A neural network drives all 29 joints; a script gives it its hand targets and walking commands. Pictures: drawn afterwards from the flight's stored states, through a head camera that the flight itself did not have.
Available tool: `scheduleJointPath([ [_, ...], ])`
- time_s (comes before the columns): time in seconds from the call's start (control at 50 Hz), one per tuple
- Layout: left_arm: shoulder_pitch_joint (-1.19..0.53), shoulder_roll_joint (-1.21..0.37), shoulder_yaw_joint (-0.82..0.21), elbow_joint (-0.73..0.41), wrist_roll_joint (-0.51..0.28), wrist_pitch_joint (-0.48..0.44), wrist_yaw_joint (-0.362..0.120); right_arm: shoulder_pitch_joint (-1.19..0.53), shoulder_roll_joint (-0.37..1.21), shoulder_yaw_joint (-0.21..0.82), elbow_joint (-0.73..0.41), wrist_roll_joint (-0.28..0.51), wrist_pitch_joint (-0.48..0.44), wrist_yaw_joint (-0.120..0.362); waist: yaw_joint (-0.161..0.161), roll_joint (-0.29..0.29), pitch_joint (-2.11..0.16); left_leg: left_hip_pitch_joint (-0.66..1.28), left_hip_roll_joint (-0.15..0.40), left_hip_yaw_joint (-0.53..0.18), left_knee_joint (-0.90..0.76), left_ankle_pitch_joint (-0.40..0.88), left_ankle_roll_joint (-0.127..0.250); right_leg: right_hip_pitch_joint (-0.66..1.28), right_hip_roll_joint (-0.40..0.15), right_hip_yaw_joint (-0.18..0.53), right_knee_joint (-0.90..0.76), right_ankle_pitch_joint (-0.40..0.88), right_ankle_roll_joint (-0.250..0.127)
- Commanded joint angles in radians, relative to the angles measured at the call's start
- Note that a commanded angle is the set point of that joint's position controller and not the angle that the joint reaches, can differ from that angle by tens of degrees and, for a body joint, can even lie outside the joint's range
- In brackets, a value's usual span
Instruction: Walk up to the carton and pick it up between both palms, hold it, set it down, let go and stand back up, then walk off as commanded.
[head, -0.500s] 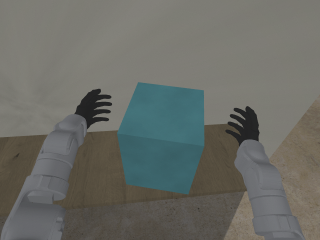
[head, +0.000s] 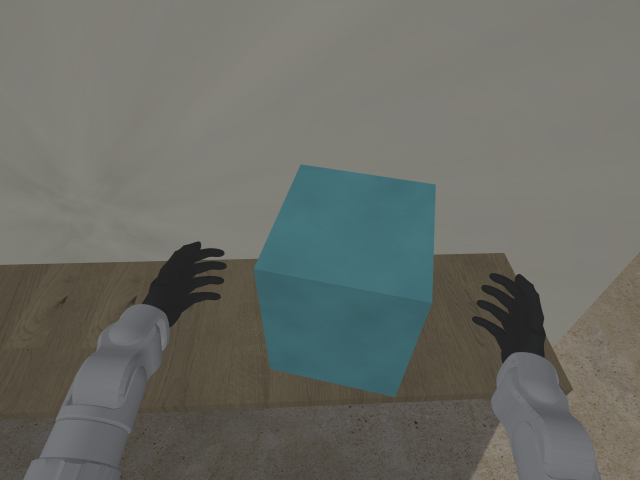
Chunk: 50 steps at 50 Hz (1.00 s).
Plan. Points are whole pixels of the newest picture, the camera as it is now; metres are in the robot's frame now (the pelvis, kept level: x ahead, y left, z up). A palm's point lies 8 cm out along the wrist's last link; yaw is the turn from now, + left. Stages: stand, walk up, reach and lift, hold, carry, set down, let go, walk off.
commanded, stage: set down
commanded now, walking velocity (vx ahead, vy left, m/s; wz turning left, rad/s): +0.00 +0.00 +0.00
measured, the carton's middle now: (348, 281) +0.40 -0.04 +0.01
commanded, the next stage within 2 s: none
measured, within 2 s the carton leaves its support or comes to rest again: neither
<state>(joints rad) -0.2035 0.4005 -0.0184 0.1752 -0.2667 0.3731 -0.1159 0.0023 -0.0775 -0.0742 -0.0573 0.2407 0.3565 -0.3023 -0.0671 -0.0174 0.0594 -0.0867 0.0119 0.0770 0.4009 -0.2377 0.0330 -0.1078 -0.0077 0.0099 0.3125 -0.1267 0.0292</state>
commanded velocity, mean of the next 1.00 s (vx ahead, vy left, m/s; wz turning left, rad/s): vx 0.00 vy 0.00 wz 0.00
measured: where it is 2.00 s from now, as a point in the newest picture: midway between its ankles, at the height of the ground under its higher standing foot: outside the picture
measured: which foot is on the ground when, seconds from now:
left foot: down 0.00-1.00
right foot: down 0.00-1.00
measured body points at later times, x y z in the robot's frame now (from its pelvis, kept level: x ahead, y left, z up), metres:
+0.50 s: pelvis +0.02 -0.01 +0.00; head +0.03 +0.01 +0.45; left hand +0.27 +0.22 +0.03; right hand +0.22 -0.21 +0.03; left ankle -0.01 +0.09 -0.75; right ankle +0.03 -0.14 -0.75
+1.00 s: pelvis +0.02 +0.00 +0.00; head +0.02 +0.01 +0.44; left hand +0.18 +0.24 +0.00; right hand +0.17 -0.19 -0.01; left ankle -0.01 +0.09 -0.75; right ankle +0.03 -0.14 -0.75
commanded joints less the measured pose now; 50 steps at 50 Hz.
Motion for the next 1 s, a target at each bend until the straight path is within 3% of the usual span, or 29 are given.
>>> scheduleJointPath([
  [0.0, -0.232, 0.138, 0.072, -0.216, -0.006, -0.058, -0.001, -0.143, -0.074, -0.010, -0.226, -0.006, -0.051, 0.004, 0.004, 0.075, -0.237, 0.025, 0.015, -0.038, -0.072, 0.169, -0.045, 0.065, 0.022, -0.006, -0.012, 0.141, -0.048],
  [0.06, -0.096, 0.120, 0.081, -0.263, 0.001, -0.085, -0.013, 0.002, -0.057, 0.011, -0.255, -0.010, -0.076, 0.002, 0.004, 0.079, -0.218, 0.052, 0.017, -0.040, -0.057, 0.218, -0.049, 0.090, 0.023, -0.002, -0.008, 0.189, -0.051],
  [0.1, -0.070, 0.120, 0.093, -0.285, 0.010, -0.098, -0.014, 0.024, -0.059, 0.006, -0.269, -0.021, -0.091, 0.004, 0.023, 0.095, -0.209, 0.042, 0.018, -0.041, -0.064, 0.200, -0.049, 0.082, 0.020, 0.000, -0.010, 0.152, -0.054],
  [0.18, -0.024, 0.141, 0.099, -0.300, -0.007, -0.144, -0.017, 0.070, -0.055, 0.011, -0.332, -0.038, -0.123, 0.002, 0.033, 0.068, -0.191, 0.018, 0.015, -0.040, -0.058, 0.169, -0.048, 0.064, 0.007, 0.012, -0.013, 0.137, -0.049],
  [0.22, 0.123, 0.101, 0.096, -0.304, 0.011, -0.175, -0.019, 0.217, -0.032, 0.046, -0.311, -0.037, -0.152, 0.006, 0.034, 0.061, -0.155, 0.043, 0.024, -0.052, -0.052, 0.202, -0.045, 0.073, 0.008, 0.011, -0.006, 0.167, -0.055],
  [0.24, 0.161, 0.095, 0.097, -0.316, 0.017, -0.195, -0.022, 0.252, -0.024, 0.055, -0.308, -0.037, -0.174, 0.004, 0.036, 0.084, -0.167, 0.054, 0.024, -0.054, -0.043, 0.240, -0.050, 0.084, 0.005, 0.012, -0.002, 0.206, -0.056],
  [0.28, 0.128, 0.116, 0.105, -0.333, 0.005, -0.225, -0.020, 0.219, -0.027, 0.058, -0.338, -0.041, -0.206, 0.006, 0.055, 0.086, -0.192, 0.050, 0.019, -0.051, -0.037, 0.280, -0.057, 0.078, 0.007, 0.015, 0.003, 0.230, -0.049],
  [0.3, 0.133, 0.112, 0.090, -0.338, 0.000, -0.239, -0.020, 0.237, -0.045, 0.049, -0.337, -0.046, -0.220, 0.007, 0.040, 0.090, -0.181, 0.054, 0.027, -0.060, -0.034, 0.271, -0.062, 0.052, 0.007, 0.014, -0.004, 0.208, -0.053],
  [0.32, 0.154, 0.126, 0.102, -0.341, -0.005, -0.262, -0.016, 0.250, -0.022, 0.060, -0.342, -0.050, -0.238, 0.007, 0.060, 0.084, -0.180, 0.052, 0.023, -0.055, -0.027, 0.273, -0.060, 0.053, 0.002, 0.015, -0.002, 0.210, -0.054],
  [0.36, 0.222, 0.117, 0.086, -0.342, -0.007, -0.287, -0.023, 0.330, -0.023, 0.070, -0.326, -0.056, -0.266, 0.005, 0.043, 0.075, -0.163, 0.054, 0.028, -0.062, -0.023, 0.275, -0.061, 0.054, 0.001, 0.014, -0.007, 0.212, -0.056],
  [0.48, 0.347, 0.120, 0.079, -0.340, -0.010, -0.361, -0.031, 0.438, -0.009, 0.094, -0.285, -0.069, -0.355, 0.002, 0.055, 0.087, -0.121, 0.060, 0.031, -0.074, -0.012, 0.299, -0.062, 0.052, -0.002, 0.019, -0.010, 0.210, -0.059],
  [0.5, 0.368, 0.116, 0.068, -0.344, -0.008, -0.368, -0.033, 0.449, -0.011, 0.092, -0.265, -0.067, -0.371, 0.002, 0.044, 0.084, -0.102, 0.062, 0.031, -0.078, -0.009, 0.298, -0.065, 0.046, 0.001, 0.015, -0.012, 0.198, -0.062],
  [0.54, 0.334, 0.138, 0.077, -0.333, -0.008, -0.395, -0.031, 0.423, -0.010, 0.087, -0.265, -0.084, -0.400, -0.001, 0.051, 0.104, -0.109, 0.034, 0.031, -0.082, -0.010, 0.272, -0.066, 0.035, -0.005, 0.022, -0.017, 0.166, -0.065],
  [0.58, 0.462, 0.117, 0.075, -0.330, 0.010, -0.417, -0.032, 0.523, 0.008, 0.104, -0.224, -0.076, -0.437, 0.007, 0.070, 0.111, -0.067, 0.054, 0.034, -0.085, -0.007, 0.297, -0.069, 0.035, -0.001, 0.020, -0.020, 0.151, -0.073],
  [0.66, 0.475, 0.134, 0.050, -0.351, 0.001, -0.461, -0.036, 0.522, 0.019, 0.103, -0.214, -0.103, -0.494, 0.008, 0.059, 0.104, -0.040, 0.009, 0.035, -0.093, -0.014, 0.229, -0.067, 0.030, -0.004, 0.020, -0.023, 0.078, -0.078],
  [0.7, 0.541, 0.135, 0.055, -0.342, -0.002, -0.485, -0.034, 0.560, 0.031, 0.117, -0.218, -0.095, -0.521, 0.016, 0.081, 0.114, -0.031, -0.001, 0.033, -0.094, -0.008, 0.210, -0.065, 0.040, -0.005, 0.027, -0.015, 0.060, -0.079],
  [0.78, 0.564, 0.146, 0.040, -0.320, -0.013, -0.518, -0.038, 0.580, 0.039, 0.107, -0.179, -0.121, -0.548, 0.018, 0.066, 0.101, 0.007, -0.033, 0.043, -0.114, -0.021, 0.129, -0.059, 0.048, -0.013, 0.038, -0.001, 0.024, -0.078],
  [0.82, 0.577, 0.147, 0.034, -0.316, -0.012, -0.529, -0.039, 0.590, 0.048, 0.105, -0.162, -0.127, -0.564, 0.021, 0.064, 0.126, 0.017, -0.042, 0.047, -0.121, -0.025, 0.123, -0.063, 0.058, -0.012, 0.037, 0.008, 0.029, -0.080],
  [0.88, 0.586, 0.140, 0.022, -0.301, -0.004, -0.540, -0.033, 0.586, 0.046, 0.093, -0.123, -0.133, -0.579, 0.032, 0.068, 0.147, 0.018, -0.056, 0.055, -0.135, -0.035, 0.101, -0.071, 0.058, -0.009, 0.035, 0.018, 0.008, -0.083],
  [0.92, 0.583, 0.141, 0.020, -0.288, -0.008, -0.549, -0.034, 0.567, 0.056, 0.097, -0.127, -0.141, -0.588, 0.035, 0.080, 0.126, 0.015, -0.073, 0.057, -0.134, -0.041, 0.079, -0.061, 0.073, -0.013, 0.039, 0.019, 0.004, -0.080],
  [0.96, 0.577, 0.142, 0.011, -0.280, -0.008, -0.550, -0.039, 0.568, 0.062, 0.094, -0.093, -0.140, -0.592, 0.035, 0.065, 0.112, 0.032, -0.075, 0.062, -0.134, -0.040, 0.085, -0.062, 0.083, -0.006, 0.036, 0.023, 0.018, -0.075],
  [0.98, 0.588, 0.116, 0.001, -0.246, 0.011, -0.536, -0.033, 0.568, 0.045, 0.081, -0.021, -0.140, -0.584, 0.047, 0.056, 0.137, 0.052, -0.060, 0.063, -0.137, -0.048, 0.109, -0.071, 0.077, 0.001, 0.027, 0.019, 0.021, -0.080],
])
